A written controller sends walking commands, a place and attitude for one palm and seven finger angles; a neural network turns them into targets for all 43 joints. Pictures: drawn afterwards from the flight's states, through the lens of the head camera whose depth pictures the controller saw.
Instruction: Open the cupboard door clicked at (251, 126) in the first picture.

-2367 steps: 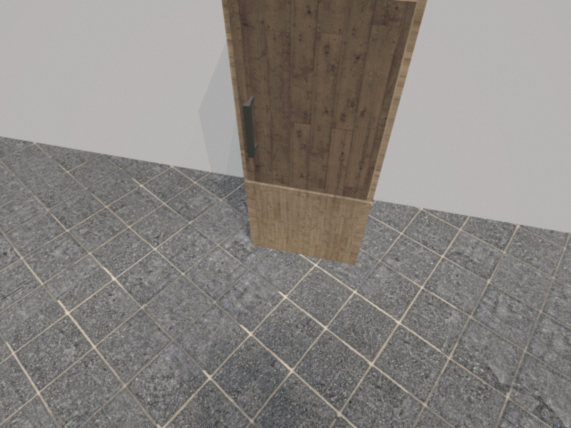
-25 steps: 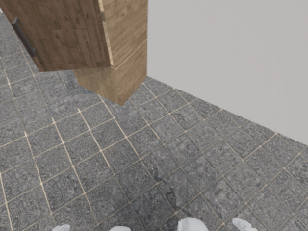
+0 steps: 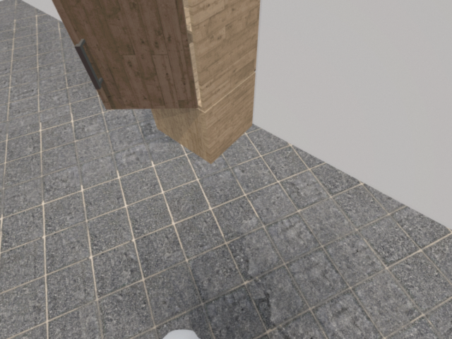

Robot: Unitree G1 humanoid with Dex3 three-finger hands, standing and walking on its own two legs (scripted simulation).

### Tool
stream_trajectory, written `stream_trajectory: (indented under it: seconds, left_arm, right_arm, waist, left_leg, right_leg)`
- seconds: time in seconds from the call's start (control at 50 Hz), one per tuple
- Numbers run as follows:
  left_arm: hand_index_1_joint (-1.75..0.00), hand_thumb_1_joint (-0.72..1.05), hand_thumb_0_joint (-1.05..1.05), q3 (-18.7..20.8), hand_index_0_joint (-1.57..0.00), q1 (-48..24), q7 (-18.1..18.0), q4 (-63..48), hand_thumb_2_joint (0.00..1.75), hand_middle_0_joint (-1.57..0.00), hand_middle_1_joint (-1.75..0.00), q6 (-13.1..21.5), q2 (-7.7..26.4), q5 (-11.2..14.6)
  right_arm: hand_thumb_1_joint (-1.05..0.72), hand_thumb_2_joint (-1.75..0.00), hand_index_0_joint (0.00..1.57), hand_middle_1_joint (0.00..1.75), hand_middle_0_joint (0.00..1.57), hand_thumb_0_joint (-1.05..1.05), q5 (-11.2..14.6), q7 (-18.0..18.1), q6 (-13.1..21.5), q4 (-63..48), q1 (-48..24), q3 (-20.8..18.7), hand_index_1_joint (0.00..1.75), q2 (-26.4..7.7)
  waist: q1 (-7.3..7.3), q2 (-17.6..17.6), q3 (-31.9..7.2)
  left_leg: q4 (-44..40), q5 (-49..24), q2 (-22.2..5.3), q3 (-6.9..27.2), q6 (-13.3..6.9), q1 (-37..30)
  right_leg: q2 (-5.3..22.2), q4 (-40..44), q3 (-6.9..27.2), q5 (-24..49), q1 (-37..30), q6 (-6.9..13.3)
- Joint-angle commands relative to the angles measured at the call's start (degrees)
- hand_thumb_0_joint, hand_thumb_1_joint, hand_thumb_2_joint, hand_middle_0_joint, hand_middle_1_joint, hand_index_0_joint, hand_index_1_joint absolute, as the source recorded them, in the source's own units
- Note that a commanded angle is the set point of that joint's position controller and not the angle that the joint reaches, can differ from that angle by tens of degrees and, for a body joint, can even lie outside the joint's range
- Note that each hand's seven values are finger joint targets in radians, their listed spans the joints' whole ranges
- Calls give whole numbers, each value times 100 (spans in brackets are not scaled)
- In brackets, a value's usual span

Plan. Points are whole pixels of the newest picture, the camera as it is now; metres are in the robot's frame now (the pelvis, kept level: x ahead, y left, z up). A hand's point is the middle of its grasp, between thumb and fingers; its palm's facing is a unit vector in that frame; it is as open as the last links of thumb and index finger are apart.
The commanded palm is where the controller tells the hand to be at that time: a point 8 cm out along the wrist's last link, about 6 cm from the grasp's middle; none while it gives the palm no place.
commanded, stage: take the last steps up to it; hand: left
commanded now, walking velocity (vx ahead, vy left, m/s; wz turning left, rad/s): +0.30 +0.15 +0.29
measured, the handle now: (90, 65) +0.99 +0.59 -0.11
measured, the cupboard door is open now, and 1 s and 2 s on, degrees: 39 39 39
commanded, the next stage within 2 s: come to a stop and stand still in 1.38 s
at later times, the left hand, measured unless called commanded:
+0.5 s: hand (124, 312) +0.18 +0.24 -0.16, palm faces +0.07 -0.97 -0.23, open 7.3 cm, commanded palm none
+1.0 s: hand (123, 325) +0.16 +0.23 -0.16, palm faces +0.29 -0.93 -0.21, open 7.3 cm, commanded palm none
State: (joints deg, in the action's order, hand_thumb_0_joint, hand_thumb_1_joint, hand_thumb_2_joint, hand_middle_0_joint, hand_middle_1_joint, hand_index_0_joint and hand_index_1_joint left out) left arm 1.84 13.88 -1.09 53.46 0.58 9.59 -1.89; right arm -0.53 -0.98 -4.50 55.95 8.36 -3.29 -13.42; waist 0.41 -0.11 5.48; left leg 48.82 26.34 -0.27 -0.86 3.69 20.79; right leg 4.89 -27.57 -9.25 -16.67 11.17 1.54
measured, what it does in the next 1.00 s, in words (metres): walks ahead: left foot, then right foot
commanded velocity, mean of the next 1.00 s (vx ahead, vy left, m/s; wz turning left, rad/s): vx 0.30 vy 0.15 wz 0.12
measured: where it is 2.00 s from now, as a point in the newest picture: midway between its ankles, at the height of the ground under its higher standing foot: (185, 264)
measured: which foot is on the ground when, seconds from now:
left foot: up 0.00-0.12, down 0.14-0.56, up 0.58-1.00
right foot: down 0.00-0.14, up 0.16-0.52, down 0.54-1.00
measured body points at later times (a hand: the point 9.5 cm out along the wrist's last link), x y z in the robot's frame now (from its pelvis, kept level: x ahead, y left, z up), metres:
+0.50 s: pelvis +0.10 +0.03 -0.01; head +0.14 +0.02 +0.44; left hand +0.18 +0.29 -0.14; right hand +0.07 -0.19 -0.17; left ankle -0.02 +0.12 -0.74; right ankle +0.18 -0.07 -0.72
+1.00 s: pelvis +0.26 +0.08 +0.00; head +0.30 +0.07 +0.45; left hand +0.14 +0.28 -0.14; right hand +0.42 -0.13 -0.15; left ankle +0.32 +0.24 -0.71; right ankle +0.19 -0.06 -0.74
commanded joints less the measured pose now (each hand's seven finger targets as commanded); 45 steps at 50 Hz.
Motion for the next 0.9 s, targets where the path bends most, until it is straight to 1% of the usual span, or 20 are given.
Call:
stream_trajectory:
  seconds: [0.0, 0.04, 0.08, 0.1, 0.12, 0.14, 0.16, 0.24, 0.32, 0.42, 0.48, 0.5, 0.52, 0.54, 0.56, 0.6, 0.64, 0.68, 0.78, 0.88]
  left_arm:
    - [-30, 90, 0, 377, -20, 547, -28, -77, 90, -20, -30, 114, 1302, 12]
    - [-30, 90, 0, 409, -20, 457, 11, -25, 90, -20, -30, 120, 1319, 12]
    - [-30, 90, 0, 427, -20, 113, 57, -59, 90, -20, -30, 82, 1311, 63]
    - [-30, 90, 0, 402, -20, -23, 96, -133, 90, -20, -30, 44, 1121, 99]
    - [-30, 90, 0, 329, -20, -191, 165, -315, 90, -20, -30, 21, 751, 129]
    - [-30, 90, 0, 231, -20, -803, 158, -542, 90, -20, -30, 35, 725, 65]
    - [-30, 90, 0, 260, -20, -937, 180, -573, 90, -20, -30, 59, 774, 50]
    - [-30, 90, 0, 249, -20, -536, 250, -166, 90, -20, -30, 31, 763, 23]
    - [-30, 90, 0, 169, -20, -600, 236, -114, 90, -20, -30, 30, 607, 43]
    - [-30, 90, 0, 91, -20, -1136, 238, -316, 90, -20, -30, 58, 487, 68]
    - [-30, 90, 0, 178, -20, -561, 231, -164, 90, -20, -30, 94, 554, 56]
    - [-30, 90, 0, 249, -20, 93, 212, 13, 90, -20, -30, 130, 708, 47]
    - [-30, 90, 0, 370, -20, 935, 167, 243, 90, -20, -30, 206, 1127, 11]
    - [-30, 90, 0, 507, -20, 1574, 107, 372, 90, -20, -30, 224, 1729, 8]
    - [-30, 90, 0, 491, -20, 1401, 66, 329, 90, -20, -30, 196, 1658, 84]
    - [-30, 90, 0, 343, -20, 508, 13, 153, 90, -20, -30, 235, 1063, 89]
    - [-30, 90, 0, 257, -20, 211, 29, 117, 90, -20, -30, 292, 676, 79]
    - [-30, 90, 0, 220, -20, 304, 43, 187, 90, -20, -30, 371, 592, 73]
    - [-30, 90, 0, 211, -20, 849, 52, 537, 90, -20, -30, 488, 598, 78]
    - [-30, 90, 0, 199, -20, 1090, 45, 750, 90, -20, -30, 480, 739, 35]
  right_arm:
    - [-90, -90, 20, 30, 20, 0, -12, 9, 284, -466, -267, 15, 30, -178]
    - [-90, -90, 20, 30, 20, 0, -29, -3, 344, -424, -95, 15, 30, -226]
    - [-90, -90, 20, 30, 20, 0, -53, 13, 414, -257, 397, 7, 30, -301]
    - [-90, -90, 20, 30, 20, 0, -75, 43, 452, -153, 770, -57, 30, -582]
    - [-90, -90, 20, 30, 20, 0, -163, 83, 456, -77, 1222, -205, 30, -1134]
    - [-90, -90, 20, 30, 20, 0, -140, 141, 413, 8, 1602, -198, 30, -1201]
    - [-90, -90, 20, 30, 20, 0, -137, 176, 425, 1, 1475, -131, 30, -1072]
    - [-90, -90, 20, 30, 20, 0, -83, 243, 644, -148, 938, 47, 30, -614]
    - [-90, -90, 20, 30, 20, 0, -58, 245, 744, 64, 1291, 70, 30, -575]
    - [-90, -90, 20, 30, 20, 0, -91, 222, 710, 333, 1571, 75, 30, -533]
    - [-90, -90, 20, 30, 20, 0, -77, 223, 692, 432, 1459, 74, 30, -527]
    - [-90, -90, 20, 30, 20, 0, -37, 215, 706, 417, 1358, 66, 30, -502]
    - [-90, -90, 20, 30, 20, 0, 34, 175, 746, 368, 1367, 59, 30, -360]
    - [-90, -90, 20, 30, 20, 0, 72, 165, 753, 174, 1522, 54, 30, -181]
    - [-90, -90, 20, 30, 20, 0, -23, 160, 691, 110, 1200, -12, 30, -435]
    - [-90, -90, 20, 30, 20, 0, -55, 115, 605, 180, 763, -44, 30, -263]
    - [-90, -90, 20, 30, 20, 0, -90, 39, 477, 312, 960, -8, 30, 53]
    - [-90, -90, 20, 30, 20, 0, -102, -8, 420, 389, 1146, 19, 30, 157]
    - [-90, -90, 20, 30, 20, 0, -95, -72, 402, 218, 640, 25, 30, 236]
    - [-90, -90, 20, 30, 20, 0, -76, -162, 462, -153, -197, 63, 30, 175]
  waist:
    - [307, -1024, -700]
    - [210, -968, -640]
    - [-93, -709, -546]
    - [-295, 93, -580]
    - [-521, 1816, -531]
    - [-710, 1631, -328]
    - [-603, 1205, -205]
    - [-124, 750, -155]
    - [-94, 503, -270]
    - [-208, 701, -18]
    - [123, 431, -87]
    - [442, 183, -354]
    - [787, -612, -885]
    - [873, -1939, -1497]
    - [768, -1194, -991]
    - [395, -714, -63]
    - [107, -726, -31]
    - [-23, -769, -202]
    - [101, -551, -350]
    - [262, -912, -79]
  left_leg:
    - [-831, 8, 16, -252, -103, 223]
    - [-1437, -168, -8, -340, -181, -214]
    - [-2412, -776, 45, -430, -295, -1271]
    - [-2879, -646, -319, 209, -541, -2052]
    - [-3337, -343, -1625, 2048, -1156, -2633]
    - [-3647, -627, -2100, 2537, -1698, -2480]
    - [-3693, -548, -2049, 2315, -1861, -2245]
    - [-3691, -1882, -1383, 1393, -1510, -1820]
    - [-3525, -3392, -1106, 817, -1486, -2028]
    - [-3380, -3440, -1087, 685, -1475, -1759]
    - [-2795, -3125, -926, 608, -1283, -1076]
    - [-2047, -2893, -691, 466, -1122, -606]
    - [-722, -2111, -254, 73, -829, 238]
    - [1051, 649, 424, -150, -533, 1222]
    - [2027, 778, 57, 330, -492, 1554]
    - [2290, -332, -389, 550, -425, 1509]
    - [2028, -933, -534, 383, -319, 1097]
    - [1621, -1291, -530, 158, -194, 987]
    - [807, -1751, -536, -103, -15, 1393]
    - [-429, -1764, -460, -382, -43, 1339]
  right_leg:
    - [1548, 804, 1301, 2381, -1118, 635]
    - [1586, 752, 1282, 1307, -789, 567]
    - [1348, 456, 911, 131, 115, 286]
    - [939, -255, 522, -571, 1001, -2]
    - [103, -1800, -211, -1507, 2303, -359]
    - [-11, -2856, 195, -1871, 2876, -319]
    - [156, -3306, 525, -1641, 3032, -260]
    - [220, -3703, 714, -479, 2698, -292]
    - [118, -3013, 498, -132, 2419, -357]
    - [-84, -1531, 223, -221, 1698, -307]
    - [-301, -731, 126, 263, 270, -227]
    - [-235, -309, 302, 546, -806, -171]
    - [658, 117, 1301, 268, -2186, 126]
    - [2418, 979, 3648, 400, -3023, 751]
    - [2683, 1405, 4044, 87, -2267, 1013]
    - [2201, 1622, 3119, -232, -606, 743]
    - [1688, 1699, 1835, 201, 97, 460]
    - [1413, 1743, 1155, 914, 62, 332]
    - [1284, 1616, 694, 2551, -700, 333]
    - [1347, 1528, 457, 2719, -934, 372]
